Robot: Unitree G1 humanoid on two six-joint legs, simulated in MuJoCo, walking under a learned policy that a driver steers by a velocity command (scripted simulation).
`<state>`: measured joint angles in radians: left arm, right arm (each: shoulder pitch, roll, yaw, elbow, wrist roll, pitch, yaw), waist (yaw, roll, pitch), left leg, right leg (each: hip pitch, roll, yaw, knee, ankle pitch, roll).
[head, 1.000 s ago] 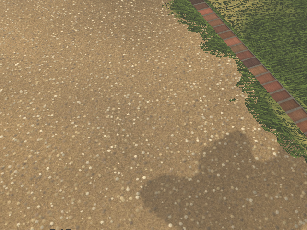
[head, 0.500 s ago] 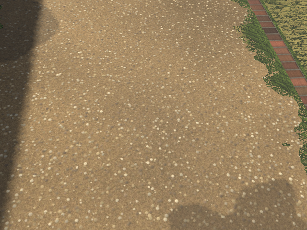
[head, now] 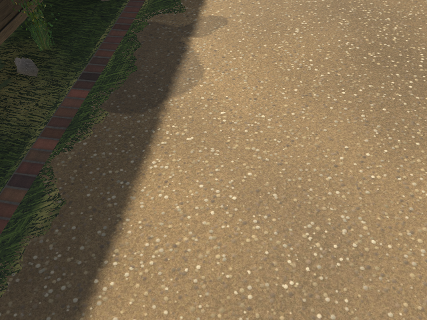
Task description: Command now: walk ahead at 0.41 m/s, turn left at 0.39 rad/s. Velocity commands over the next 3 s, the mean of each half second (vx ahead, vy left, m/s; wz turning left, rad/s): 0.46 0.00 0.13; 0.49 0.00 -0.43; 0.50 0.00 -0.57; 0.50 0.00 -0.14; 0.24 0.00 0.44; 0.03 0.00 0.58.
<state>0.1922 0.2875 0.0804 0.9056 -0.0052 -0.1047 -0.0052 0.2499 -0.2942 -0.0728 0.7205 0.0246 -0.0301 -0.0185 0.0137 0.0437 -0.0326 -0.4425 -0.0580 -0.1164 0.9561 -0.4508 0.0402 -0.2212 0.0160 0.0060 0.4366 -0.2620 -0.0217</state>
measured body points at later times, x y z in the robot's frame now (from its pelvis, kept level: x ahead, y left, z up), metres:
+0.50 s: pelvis +0.24 +0.08 +0.00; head +0.27 +0.09 +0.45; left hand +0.29 +0.36 -0.13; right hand +0.39 -0.18 -0.10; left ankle +0.27 +0.17 -0.74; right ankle +0.19 -0.09 -0.65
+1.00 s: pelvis +0.52 +0.01 -0.01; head +0.56 -0.01 +0.43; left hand +0.72 +0.25 -0.12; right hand +0.56 -0.28 -0.13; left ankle +0.43 +0.19 -0.64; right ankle +0.57 -0.06 -0.74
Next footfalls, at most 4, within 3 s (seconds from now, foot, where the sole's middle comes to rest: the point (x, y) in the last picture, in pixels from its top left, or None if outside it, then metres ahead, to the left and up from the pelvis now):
0.32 left None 0.31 0.17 -0.78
0.88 right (258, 292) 0.61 -0.07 -0.78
1.36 left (224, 209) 0.94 0.04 -0.78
1.84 right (318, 192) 1.01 -0.33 -0.78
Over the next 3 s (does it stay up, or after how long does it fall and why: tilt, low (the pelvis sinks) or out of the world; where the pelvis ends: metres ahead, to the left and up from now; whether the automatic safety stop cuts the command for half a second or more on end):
stays up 1.21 -0.36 0.00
